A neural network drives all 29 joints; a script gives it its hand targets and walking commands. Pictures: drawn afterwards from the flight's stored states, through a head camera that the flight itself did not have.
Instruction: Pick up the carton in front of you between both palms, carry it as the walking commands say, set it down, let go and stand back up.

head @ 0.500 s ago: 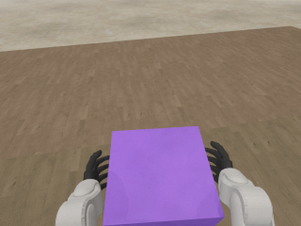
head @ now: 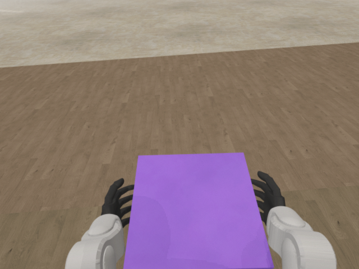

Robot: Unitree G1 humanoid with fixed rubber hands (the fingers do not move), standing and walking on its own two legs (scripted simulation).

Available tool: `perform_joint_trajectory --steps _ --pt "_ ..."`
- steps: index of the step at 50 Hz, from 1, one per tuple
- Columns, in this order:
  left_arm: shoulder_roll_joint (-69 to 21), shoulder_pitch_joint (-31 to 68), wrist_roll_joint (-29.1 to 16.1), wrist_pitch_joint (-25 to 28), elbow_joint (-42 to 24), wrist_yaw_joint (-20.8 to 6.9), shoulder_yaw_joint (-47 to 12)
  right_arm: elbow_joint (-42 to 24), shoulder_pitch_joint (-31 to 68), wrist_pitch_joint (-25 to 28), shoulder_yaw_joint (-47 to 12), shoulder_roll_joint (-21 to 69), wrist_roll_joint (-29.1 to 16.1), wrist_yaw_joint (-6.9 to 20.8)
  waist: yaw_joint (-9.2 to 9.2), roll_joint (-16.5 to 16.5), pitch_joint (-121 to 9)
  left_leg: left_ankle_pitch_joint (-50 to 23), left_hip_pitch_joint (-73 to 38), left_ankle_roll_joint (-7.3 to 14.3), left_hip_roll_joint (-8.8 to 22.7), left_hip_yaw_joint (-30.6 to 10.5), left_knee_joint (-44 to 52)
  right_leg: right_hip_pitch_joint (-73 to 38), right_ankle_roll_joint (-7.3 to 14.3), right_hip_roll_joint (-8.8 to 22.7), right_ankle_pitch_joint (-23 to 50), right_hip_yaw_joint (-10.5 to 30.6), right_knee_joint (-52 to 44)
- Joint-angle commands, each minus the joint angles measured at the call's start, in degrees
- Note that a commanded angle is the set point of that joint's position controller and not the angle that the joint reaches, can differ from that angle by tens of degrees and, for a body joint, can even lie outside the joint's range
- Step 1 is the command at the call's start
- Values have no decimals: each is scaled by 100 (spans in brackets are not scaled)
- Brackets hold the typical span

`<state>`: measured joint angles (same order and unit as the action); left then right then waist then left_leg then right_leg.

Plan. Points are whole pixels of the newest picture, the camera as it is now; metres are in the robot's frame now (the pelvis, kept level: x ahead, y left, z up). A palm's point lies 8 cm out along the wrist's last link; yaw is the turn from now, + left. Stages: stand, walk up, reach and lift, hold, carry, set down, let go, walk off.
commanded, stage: carry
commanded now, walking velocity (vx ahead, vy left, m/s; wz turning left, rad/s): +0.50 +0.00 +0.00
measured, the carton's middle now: (192, 227) +0.24 +0.01 +0.02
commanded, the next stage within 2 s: none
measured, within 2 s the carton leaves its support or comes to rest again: neither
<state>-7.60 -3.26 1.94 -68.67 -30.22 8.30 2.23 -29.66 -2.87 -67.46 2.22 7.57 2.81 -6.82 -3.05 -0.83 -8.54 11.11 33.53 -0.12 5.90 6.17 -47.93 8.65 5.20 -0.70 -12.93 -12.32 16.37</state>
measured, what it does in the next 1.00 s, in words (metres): walks ahead: left foot, then right foot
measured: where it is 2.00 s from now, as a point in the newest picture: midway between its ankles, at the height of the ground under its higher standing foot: (190, 143)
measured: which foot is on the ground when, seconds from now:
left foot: up 0.00-0.24, down 0.26-0.74, up 0.76-1.00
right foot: down 0.00-0.28, up 0.30-0.72, down 0.74-1.00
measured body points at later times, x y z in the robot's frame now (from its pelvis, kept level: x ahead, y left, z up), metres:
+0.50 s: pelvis +0.34 +0.04 +0.00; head +0.35 +0.05 +0.45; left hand +0.60 +0.16 +0.06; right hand +0.56 -0.14 +0.07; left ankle +0.33 +0.11 -0.75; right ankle +0.34 -0.11 -0.68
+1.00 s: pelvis +0.67 -0.04 -0.01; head +0.69 -0.05 +0.44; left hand +0.96 +0.12 +0.09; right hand +0.96 -0.19 +0.08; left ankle +0.70 +0.10 -0.68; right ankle +0.66 -0.10 -0.75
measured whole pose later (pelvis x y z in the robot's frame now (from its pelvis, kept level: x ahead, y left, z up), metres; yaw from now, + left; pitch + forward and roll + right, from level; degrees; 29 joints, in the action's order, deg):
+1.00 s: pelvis +0.67 -0.04 -0.01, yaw -2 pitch +4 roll +1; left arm -7.6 9.0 1.0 -66.4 -23.8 8.2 6.5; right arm -24.5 9.3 -66.4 6.6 7.6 2.7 -8.1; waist -3.1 0.5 -2.6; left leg 15.1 34.8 2.4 4.7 3.7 -59.2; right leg 13.7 4.6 0.9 -13.8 -12.6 22.9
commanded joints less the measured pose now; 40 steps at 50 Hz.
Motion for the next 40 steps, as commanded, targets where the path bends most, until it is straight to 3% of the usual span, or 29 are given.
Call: perform_joint_trajectory --steps 1,4,8,10,11,12,13,14,15,16,17,18,19,21,24,28,33,35,36,37,38,39,40 --pt "-4119 2421 -1692 116 -678 -841 -3729 -365 1942 49 -3430 4395 -1196 428 197 -506 -157 -598 518 -47 -11 153 744 -848 177 1495 650 1261 -1034" --pt "-3925 2230 -1583 71 -657 -768 -3535 -542 2046 -22 -3519 4253 -1327 376 177 -637 -16 -846 612 -8 -105 342 1112 -1242 163 1372 1821 910 -782" --pt "-3743 2113 -1445 8 -649 -654 -3353 -659 2167 -130 -3574 4058 -1492 365 134 -687 323 -841 439 145 -279 690 1646 -1491 215 1306 2746 629 -549" --pt "-3732 2098 -1415 -3 -690 -623 -3355 -667 2177 -155 -3567 4033 -1549 379 144 -807 189 -851 -326 277 -482 934 1885 -1496 118 1317 4148 428 -98" --pt "-3736 2098 -1418 -4 -743 -621 -3384 -640 2131 -153 -3551 4036 -1559 389 180 -887 -90 -722 -954 306 -691 1116 1962 -1523 32 1281 4884 243 526" --pt "-3751 2124 -1433 -8 -801 -625 -3429 -578 2024 -142 -3527 4059 -1544 399 298 -760 -511 -568 -2031 332 -911 1344 2198 -1235 -114 1107 5052 -104 1547" --pt "-3753 2183 -1443 -2 -841 -632 -3477 -573 1938 -133 -3487 4066 -1501 419 414 -490 -979 -362 -3428 357 -440 803 2220 -332 -278 987 3831 -63 2588" --pt "-3826 2338 -1469 -5 -964 -656 -3568 -454 1965 -85 -3404 4044 -1432 450 482 816 -1689 877 -4999 1185 1303 -2008 2521 1499 -554 474 2177 114 4506" --pt "-3917 2285 -1529 -6 -962 -706 -3629 -403 1847 -57 -3490 4251 -1519 481 476 1760 -1612 120 -5168 1615 1937 -3736 3532 2670 -581 -251 -1131 573 5768" --pt "-4201 2305 -1574 38 -863 -756 -3778 -492 1905 -37 -3520 4459 -1546 540 441 1330 -1480 -608 -4958 1582 1890 -3058 3390 2965 -407 203 -1187 1157 6390" --pt "-4434 2315 -1574 98 -804 -819 -3799 -484 1949 21 -3594 4725 -1589 595 443 810 -1447 -1119 -4574 1406 1703 -2493 3257 2948 -300 473 -1001 1253 6289" --pt "-4683 2331 -1557 168 -697 -869 -3795 -519 2092 89 -3678 4940 -1599 650 408 294 -1204 -1242 -4018 1147 1591 -1949 3312 2811 -269 693 -712 1294 5847" --pt "-4844 2304 -1511 235 -596 -904 -3801 -518 2200 147 -3757 5062 -1612 701 365 236 -1116 -894 -3595 918 1446 -1560 3492 2607 -279 807 -472 1286 5347" --pt "-4985 2146 -1364 349 -425 -923 -3784 -474 2192 232 -3829 5107 -1639 787 345 510 -988 -450 -3214 733 1227 -1032 3717 2365 -321 748 -210 1031 4602" --pt "-4928 1939 -1179 459 -368 -873 -3779 -448 2039 296 -3858 4919 -1655 877 367 752 -631 -310 -3131 736 1063 -523 4008 2535 -480 700 149 661 3503" --pt "-4632 1884 -1173 420 -588 -756 -3809 -580 1857 264 -3763 4491 -1642 832 392 888 -170 -1081 -3254 662 831 -11 3943 2611 -558 591 804 283 2215" --pt "-4050 2029 -1364 179 -903 -631 -3723 -768 1770 74 -3539 3953 -1552 596 419 975 256 -1731 -3570 608 828 236 3677 2404 -395 472 1075 22 1527" --pt "-3817 2031 -1393 93 -919 -580 -3612 -849 1891 -11 -3499 3773 -1544 503 357 1020 124 -2705 -3666 492 806 433 3042 1798 -274 297 880 -149 1369" --pt "-3725 2005 -1398 66 -894 -551 -3550 -888 1972 -52 -3495 3687 -1550 460 249 910 -149 -3179 -3498 364 647 724 2247 966 -254 28 736 -409 1156" --pt "-3615 2000 -1398 48 -863 -517 -3455 -921 2007 -91 -3499 3586 -1546 416 146 584 -590 -2999 -2997 217 391 856 1091 -230 -238 -74 389 -404 1124" --pt "-3504 2017 -1377 31 -866 -479 -3371 -1014 2150 -127 -3523 3454 -1585 377 65 -251 -989 -1657 -1983 41 98 794 -388 -1196 -44 1023 -444 1297 656" --pt "-3446 2203 -1441 40 -839 -474 -3335 -1153 2235 -162 -3562 3436 -1613 355 7 -1857 -1347 1030 -116 -184 -717 370 -2149 -2407 854 2404 -705 3987 -13" --pt "-3588 2201 -1538 34 -833 -493 -3348 -1058 2412 -166 -3588 3528 -1677 356 12 -1584 -1253 1630 443 -7 -613 -390 -2981 -2279 958 2447 216 4157 -226"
